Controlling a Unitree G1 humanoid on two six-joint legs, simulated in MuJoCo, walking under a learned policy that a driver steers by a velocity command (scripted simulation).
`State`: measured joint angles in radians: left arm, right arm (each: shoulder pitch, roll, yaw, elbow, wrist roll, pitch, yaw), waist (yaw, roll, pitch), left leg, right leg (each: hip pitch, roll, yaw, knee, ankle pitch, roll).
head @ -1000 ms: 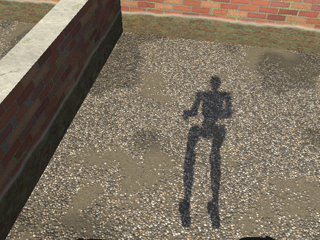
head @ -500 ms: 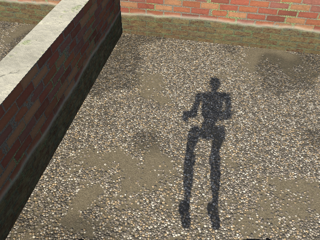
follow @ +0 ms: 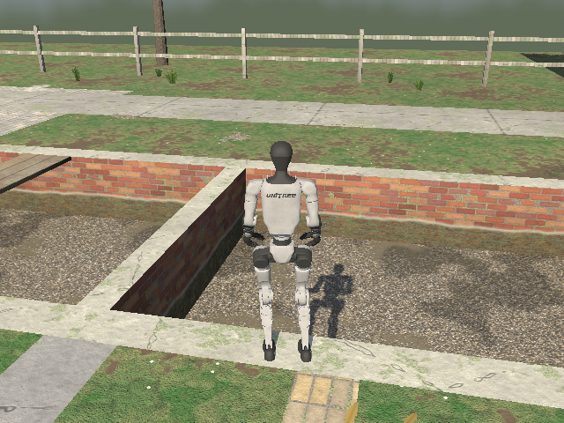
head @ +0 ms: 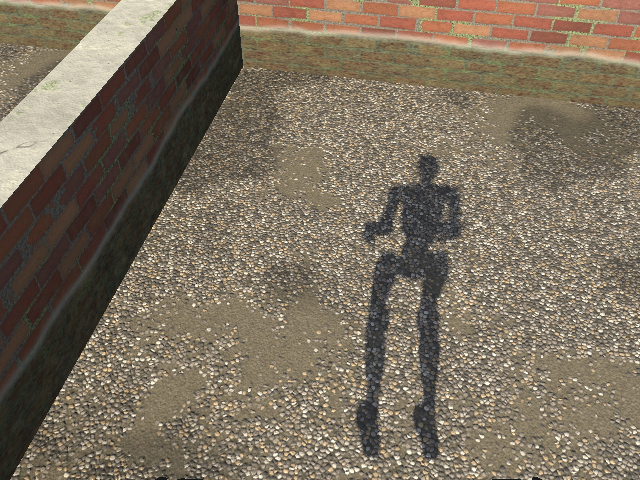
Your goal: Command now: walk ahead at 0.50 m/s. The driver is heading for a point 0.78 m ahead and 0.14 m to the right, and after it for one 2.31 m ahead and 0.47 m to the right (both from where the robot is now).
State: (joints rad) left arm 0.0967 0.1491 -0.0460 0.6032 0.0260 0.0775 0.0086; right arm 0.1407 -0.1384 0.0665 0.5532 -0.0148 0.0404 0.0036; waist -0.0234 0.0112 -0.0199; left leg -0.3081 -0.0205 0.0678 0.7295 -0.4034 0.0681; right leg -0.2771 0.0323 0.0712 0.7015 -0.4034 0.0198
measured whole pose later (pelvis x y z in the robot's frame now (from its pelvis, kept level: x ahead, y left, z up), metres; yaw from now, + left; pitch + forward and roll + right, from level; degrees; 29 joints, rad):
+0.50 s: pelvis +0.00 +0.00 +0.00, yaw +0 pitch -1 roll -1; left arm 0.10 0.15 -0.05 0.60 0.03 0.08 0.01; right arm 0.14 -0.14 0.07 0.55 -0.02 0.04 0.01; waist -0.02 0.01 -0.02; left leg -0.31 -0.02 0.07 0.73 -0.41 0.07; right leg -0.28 0.03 0.07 0.70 -0.40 0.02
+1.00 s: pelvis +0.00 +0.00 +0.00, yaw +0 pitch -1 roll -1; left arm 0.10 0.15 -0.05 0.60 0.03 0.08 0.01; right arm 0.15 -0.14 0.07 0.55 -0.01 0.04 0.00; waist -0.02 0.01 -0.02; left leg -0.31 -0.02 0.08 0.73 -0.41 0.07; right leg -0.28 0.03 0.08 0.70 -0.41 0.02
